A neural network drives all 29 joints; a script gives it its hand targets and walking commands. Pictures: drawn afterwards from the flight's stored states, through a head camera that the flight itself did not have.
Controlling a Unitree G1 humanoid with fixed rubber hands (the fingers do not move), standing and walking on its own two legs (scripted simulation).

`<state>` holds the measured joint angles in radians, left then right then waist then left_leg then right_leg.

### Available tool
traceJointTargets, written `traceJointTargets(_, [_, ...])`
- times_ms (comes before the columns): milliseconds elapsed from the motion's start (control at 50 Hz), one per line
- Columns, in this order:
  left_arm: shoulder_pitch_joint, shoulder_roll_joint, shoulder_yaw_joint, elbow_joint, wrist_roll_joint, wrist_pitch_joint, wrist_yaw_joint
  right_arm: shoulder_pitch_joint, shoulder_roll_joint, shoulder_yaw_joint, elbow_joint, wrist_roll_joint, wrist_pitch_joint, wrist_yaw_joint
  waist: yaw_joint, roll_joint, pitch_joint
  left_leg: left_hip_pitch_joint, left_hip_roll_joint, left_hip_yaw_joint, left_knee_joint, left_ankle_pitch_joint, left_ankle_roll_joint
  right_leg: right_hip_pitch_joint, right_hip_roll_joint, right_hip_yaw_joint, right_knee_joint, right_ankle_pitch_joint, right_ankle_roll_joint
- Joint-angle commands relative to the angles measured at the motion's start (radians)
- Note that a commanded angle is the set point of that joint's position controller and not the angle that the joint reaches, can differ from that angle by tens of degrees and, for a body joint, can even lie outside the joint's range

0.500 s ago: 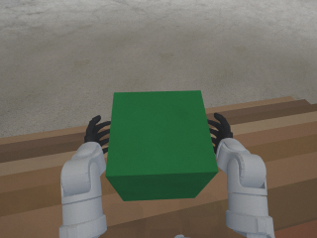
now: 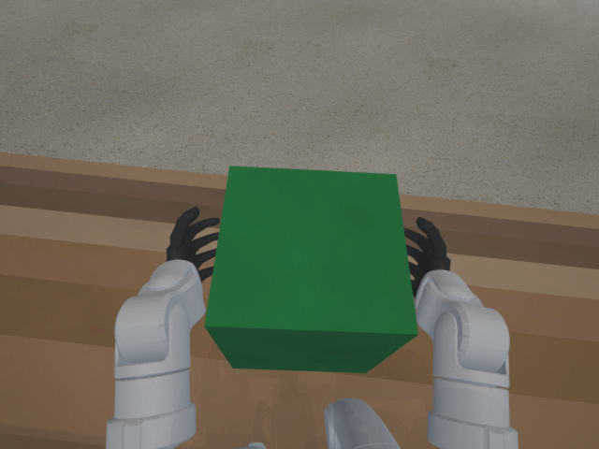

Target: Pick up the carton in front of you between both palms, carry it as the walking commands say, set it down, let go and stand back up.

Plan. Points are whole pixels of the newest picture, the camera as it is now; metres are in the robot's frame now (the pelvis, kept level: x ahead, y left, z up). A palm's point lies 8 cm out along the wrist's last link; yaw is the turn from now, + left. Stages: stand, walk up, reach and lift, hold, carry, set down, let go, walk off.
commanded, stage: carry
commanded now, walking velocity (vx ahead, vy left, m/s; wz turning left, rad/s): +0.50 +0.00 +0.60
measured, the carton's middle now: (305, 281) +0.35 -0.03 +0.00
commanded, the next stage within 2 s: none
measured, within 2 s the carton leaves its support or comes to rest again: neither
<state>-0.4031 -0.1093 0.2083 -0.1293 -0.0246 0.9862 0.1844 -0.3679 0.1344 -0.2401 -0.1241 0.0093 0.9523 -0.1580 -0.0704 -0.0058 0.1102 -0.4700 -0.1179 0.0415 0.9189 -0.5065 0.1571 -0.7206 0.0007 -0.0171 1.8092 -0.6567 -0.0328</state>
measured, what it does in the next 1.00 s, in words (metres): goes down, turning right: right foot 0.17 m lower, then left foot 0.17 m lower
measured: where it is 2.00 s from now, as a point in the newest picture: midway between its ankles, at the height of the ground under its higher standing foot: (302, 233)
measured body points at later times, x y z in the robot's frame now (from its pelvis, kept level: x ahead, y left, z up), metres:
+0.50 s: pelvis +0.40 -0.03 -0.18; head +0.41 -0.02 +0.27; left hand +0.70 +0.16 -0.14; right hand +0.72 -0.16 -0.15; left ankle +0.54 +0.09 -0.84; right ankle +0.25 -0.11 -0.85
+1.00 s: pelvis +0.75 -0.02 -0.39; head +0.74 -0.01 +0.06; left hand +1.09 +0.00 -0.34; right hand +0.97 -0.28 -0.34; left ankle +0.63 +0.11 -1.03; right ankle +0.85 -0.17 -1.07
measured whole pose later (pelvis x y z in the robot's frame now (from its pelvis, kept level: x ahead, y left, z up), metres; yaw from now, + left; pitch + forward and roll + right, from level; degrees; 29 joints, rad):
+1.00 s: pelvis +0.75 -0.02 -0.39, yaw -22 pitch +1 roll +0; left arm -0.16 -0.12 0.18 0.02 0.02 0.72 0.14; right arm -0.19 0.13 -0.14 0.07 0.02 0.71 -0.18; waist -0.04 -0.02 -0.05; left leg -0.21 0.07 0.17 1.10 -0.89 0.01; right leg -0.65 -0.03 -0.10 0.79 0.28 -0.10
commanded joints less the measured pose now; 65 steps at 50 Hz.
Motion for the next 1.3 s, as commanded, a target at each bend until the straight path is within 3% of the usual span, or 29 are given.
traceJointTargets(0, [-0.334,-0.752,-0.514,-0.042,-0.062,-0.133,-0.034,-0.69,0.807,0.844,-0.309,0.375,-0.112,0.059,-0.001,0.022,-0.585,0.365,0.229,-0.466,-0.074,0.988,0.17,0.097,-0.021,0.006,-0.838,0.659,0.017])
traceJointTargets(100, [-0.175,-0.707,-0.54,0.042,-0.027,-0.204,-0.064,-0.384,0.755,0.815,-0.01,0.268,-0.145,0.064,-0.019,-0.068,-0.543,0.301,0.064,-0.115,0.212,0.434,-0.002,0.352,0.017,-0.087,-1.332,1.193,0.005])
traceJointTargets(160, [-0.144,-0.699,-0.559,0.103,-0.018,-0.206,-0.079,-0.268,0.722,0.744,0.093,0.142,-0.164,0.055,0.211,0.017,-0.523,0.146,0.126,-0.071,0.584,0.805,-0.061,0.764,0.007,-0.101,-1.468,1.105,-0.026])
traceJointTargets(180, [-0.176,-0.682,-0.569,0.119,-0.041,-0.207,-0.073,-0.281,0.703,0.705,0.086,0.114,-0.173,0.044,0.276,-0.171,-0.508,-0.069,0.065,0.007,0.908,0.208,-0.091,0.947,-0.106,-0.005,-1.449,1.264,-0.098])
traceJointTargets(200, [-0.188,-0.633,-0.594,0.135,-0.053,-0.203,-0.061,-0.239,0.673,0.651,0.124,0.087,-0.162,0.023,0.252,-0.346,-0.461,-0.407,-0.026,-0.001,1.145,-0.321,-0.122,1.164,-0.208,0.19,-1.2,1.765,-0.168])
traceJointTargets(220, [-0.226,-0.624,-0.619,0.119,-0.08,-0.204,-0.046,-0.185,0.627,0.576,0.184,0.033,-0.15,0.001,0.248,-0.294,-0.438,-0.699,0.001,-0.063,1.085,-0.406,-0.138,1.267,-0.247,0.421,-1.059,1.849,-0.228])
traceJointTargets(280, [-0.335,-0.749,-0.719,0.117,-0.203,-0.209,-0.051,-0.134,0.581,0.378,0.229,-0.068,-0.193,-0.04,0.255,0.155,-0.393,-0.695,0.107,-0.075,0.704,-0.218,-0.15,1.091,-0.235,0.533,-1.091,1.503,-0.285])
traceJointTargets(360, [-0.583,-0.834,-0.82,0.021,-0.366,-0.245,-0.094,-0.25,0.624,0.381,0.146,-0.031,-0.27,-0.028,0.197,0.128,-0.411,-0.241,0.178,-0.145,0.148,0.42,-0.133,0.515,-0.175,0.597,-1.077,0.899,-0.29])
traceJointTargets(420, [-0.533,-0.85,-0.79,0.047,-0.359,-0.235,-0.102,-0.358,0.671,0.487,0.057,0.029,-0.273,-0.011,0.18,-0.047,-0.444,0.075,0.106,-0.051,-0.017,0.704,-0.127,0.341,-0.043,0.368,-0.894,0.977,-0.214])
traceJointTargets(480, [-0.374,-0.73,-0.678,0.129,-0.284,-0.219,-0.072,-0.397,0.591,0.519,0.001,0.048,-0.24,-0.031,0.183,-0.116,-0.342,0.253,0.078,-0.005,-0.414,1.029,-0.145,0.285,0.084,0.232,-0.78,0.536,-0.129])
traceJointTargets(540, [-0.217,-0.664,-0.599,0.196,-0.179,-0.199,-0.03,-0.373,0.544,0.552,-0.01,0.083,-0.205,-0.042,0.049,-0.093,-0.458,0.466,0.101,0.005,-0.601,1.001,-0.166,0.4,0.07,0.163,-0.438,0.768,-0.112])
traceJointTargets(580, [-0.123,-0.588,-0.492,0.259,-0.093,-0.179,0.008,-0.274,0.467,0.562,0.079,0.081,-0.176,-0.053,-0.057,0.198,-0.493,0.905,0.381,-0.196,-0.29,1.492,-0.036,-0.087,0.135,0.085,0.184,-0.165,-0.006])
traceJointTargets(600, [-0.065,-0.506,-0.408,0.309,-0.018,-0.167,0.026,-0.226,0.449,0.574,0.138,0.096,-0.165,-0.063,-0.055,0.219,-0.511,1.036,0.5,-0.388,-0.073,1.765,-0.012,-0.361,0.111,0.09,0.206,-0.219,0.023])
traceJointTargets(620, [-0.028,-0.488,-0.359,0.261,0.021,-0.17,0.038,-0.27,0.489,0.617,0.106,0.147,-0.175,-0.061,-0.041,0.197,-0.573,0.993,0.563,-0.576,-0.085,1.439,0.078,-0.45,0.054,0.111,0.182,-0.139,0.007])
traceJointTargets(660, [-0.201,-0.537,-0.361,0.105,0.018,-0.197,0.029,-0.293,0.703,0.711,0.157,0.226,-0.181,-0.035,-0.039,-0.003,-0.569,0.813,0.562,-0.614,-0.21,1.056,0.127,-0.38,-0.034,0.097,-0.014,-0.036,0.013])
traceJointTargets(740, [-0.434,-0.745,-0.514,0.023,-0.135,-0.276,-0.038,-0.408,0.83,0.754,0.034,0.269,-0.225,0.034,0.013,0.053,-0.478,0.308,0.436,-0.394,-0.235,0.744,0.103,-0.033,-0.036,0.079,-0.527,0.363,0.005])
traceJointTargets(820, [-0.295,-0.772,-0.591,0.094,-0.08,-0.296,-0.05,-0.377,0.81,0.738,0.061,0.233,-0.269,0.056,0.026,0.29,-0.449,0.287,0.337,-0.063,-0.152,0.742,-0.011,0.116,-0.01,-0.033,-0.857,0.722,-0.053])
traceJointTargets(860, [-0.233,-0.728,-0.605,0.093,-0.066,-0.287,-0.05,-0.385,0.764,0.73,0.029,0.206,-0.273,0.062,0.112,0.224,-0.496,0.266,0.342,0.036,0.027,0.73,-0.081,0.252,0.031,-0.143,-0.86,0.779,-0.083])
traceJointTargets(920, [-0.206,-0.66,-0.581,0.145,-0.058,-0.268,-0.035,-0.2,0.63,0.652,0.12,0.119,-0.262,0.02,-0.032,0.094,-0.289,0.319,0.288,0.043,0.094,0.273,-0.132,0.144,-0.016,-0.107,-1.233,1.145,-0.078])
traceJointTargets(980, [-0.194,-0.603,-0.567,0.123,-0.077,-0.255,-0.023,-0.224,0.575,0.611,0.108,0.095,-0.25,-0.011,0.12,0.079,-0.316,0.261,0.309,0.104,0.445,0.689,-0.138,0.467,0.067,-0.221,-1.364,1.04,-0.088])
traceJointTargets(1000, [-0.188,-0.558,-0.545,0.128,-0.077,-0.24,-0.014,-0.22,0.539,0.589,0.12,0.079,-0.242,-0.023,0.227,-0.028,-0.384,0.132,0.261,0.125,0.779,0.544,-0.143,0.685,0.022,-0.179,-1.406,1.021,-0.151])
traceJointTargets(1020, [-0.173,-0.52,-0.526,0.116,-0.09,-0.232,-0.006,-0.226,0.541,0.556,0.078,0.079,-0.232,-0.033,0.28,-0.222,-0.342,-0.147,0.139,0.083,1.046,-0.205,-0.164,0.884,-0.078,0.015,-1.292,1.138,-0.191])
traceJointTargets(1040, [-0.182,-0.515,-0.541,0.16,-0.106,-0.22,0.007,-0.247,0.514,0.541,0.095,0.068,-0.217,-0.054,0.242,-0.29,-0.377,-0.478,0.096,0.02,1.088,-0.408,-0.2,1.088,-0.212,0.307,-1.074,1.584,-0.241])
traceJointTargets(1060, [-0.206,-0.529,-0.574,0.106,-0.158,-0.219,0.015,-0.244,0.498,0.52,0.062,0.074,-0.21,-0.066,0.221,-0.253,-0.509,-0.58,0.154,-0.112,1.03,-0.343,-0.182,1.174,-0.321,0.573,-1.033,1.414,-0.325])
traceJointTargets(1080, [-0.242,-0.598,-0.614,0.066,-0.202,-0.215,0.01,-0.268,0.527,0.533,0.01,0.094,-0.203,-0.07,0.208,-0.192,-0.541,-0.569,0.174,-0.141,0.878,-0.277,-0.169,1.051,-0.352,0.629,-1.082,1.015,-0.363])
traceJointTargets(1100, [-0.255,-0.631,-0.618,0.083,-0.225,-0.208,0.002,-0.32,0.504,0.502,-0.004,0.109,-0.2,-0.069,0.197,-0.011,-0.495,-0.504,0.178,-0.129,0.678,-0.283,-0.175,0.917,-0.302,0.592,-1.104,0.911,-0.349])
traceJointTargets(1120, [-0.296,-0.661,-0.629,0.098,-0.224,-0.215,-0.007,-0.333,0.54,0.504,0.018,0.118,-0.207,-0.058,0.171,0.012,-0.487,-0.443,0.208,-0.142,0.547,-0.158,-0.177,0.823,-0.297,0.539,-1.147,0.823,-0.332])
traceJointTargets(1180, [-0.402,-0.753,-0.673,0.074,-0.243,-0.219,-0.041,-0.424,0.638,0.534,0.029,0.145,-0.215,-0.016,0.12,-0.007,-0.442,-0.234,0.207,-0.111,0.337,0.217,-0.164,0.441,-0.327,0.466,-1.176,0.656,-0.309])
traceJointTargets(1280, [-0.365,-0.763,-0.639,0.112,-0.179,-0.235,-0.052,-0.423,0.727,0.625,0.097,0.141,-0.214,0.013,0.163,-0.119,-0.474,-0.244,0.202,-0.081,0.218,0.687,-0.122,0.445,-0.256,0.239,-1.006,0.433,-0.206])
